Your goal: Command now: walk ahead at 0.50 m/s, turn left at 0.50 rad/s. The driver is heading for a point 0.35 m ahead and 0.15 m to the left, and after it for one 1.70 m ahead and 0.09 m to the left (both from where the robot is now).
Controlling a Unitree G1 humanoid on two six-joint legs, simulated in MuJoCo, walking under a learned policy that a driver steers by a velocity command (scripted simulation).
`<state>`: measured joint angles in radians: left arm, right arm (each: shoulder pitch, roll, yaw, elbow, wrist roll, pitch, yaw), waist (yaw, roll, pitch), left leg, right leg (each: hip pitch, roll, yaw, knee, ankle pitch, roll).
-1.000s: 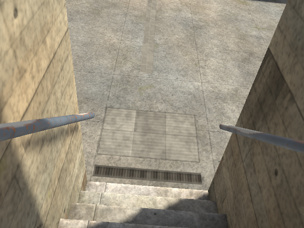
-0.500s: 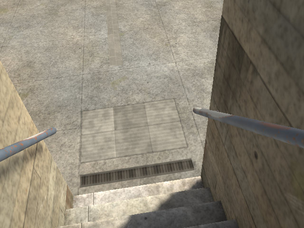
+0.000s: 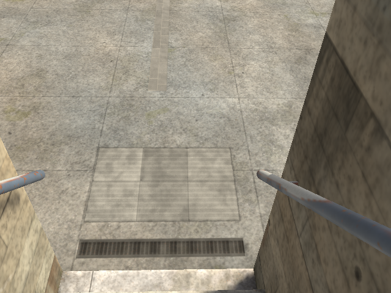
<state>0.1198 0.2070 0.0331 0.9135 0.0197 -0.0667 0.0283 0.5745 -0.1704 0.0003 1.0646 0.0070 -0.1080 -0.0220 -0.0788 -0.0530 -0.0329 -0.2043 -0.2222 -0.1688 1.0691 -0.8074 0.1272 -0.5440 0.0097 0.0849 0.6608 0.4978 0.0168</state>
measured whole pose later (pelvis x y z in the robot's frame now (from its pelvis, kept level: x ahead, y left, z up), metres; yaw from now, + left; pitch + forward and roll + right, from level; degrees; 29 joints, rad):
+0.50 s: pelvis +0.22 -0.03 -0.28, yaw +16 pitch -3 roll -3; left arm 0.53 0.17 0.01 1.06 -0.02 -0.07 0.07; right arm 0.11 -0.20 0.01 0.94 -0.03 -0.01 0.01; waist 0.06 0.10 0.07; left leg -0.46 -0.01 0.02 0.60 0.36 0.11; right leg -0.25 0.03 -0.29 1.48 -0.89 -0.08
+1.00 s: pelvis +0.39 -0.09 -0.43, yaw +12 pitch -2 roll +0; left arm 0.15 0.23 0.05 0.80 -0.05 -0.05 0.04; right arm 0.24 -0.22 0.01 0.87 -0.01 -0.01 -0.02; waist -0.02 0.06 -0.01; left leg -0.42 0.13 0.04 1.22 -0.76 -0.01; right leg -0.49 -0.02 0.09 0.80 0.52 0.13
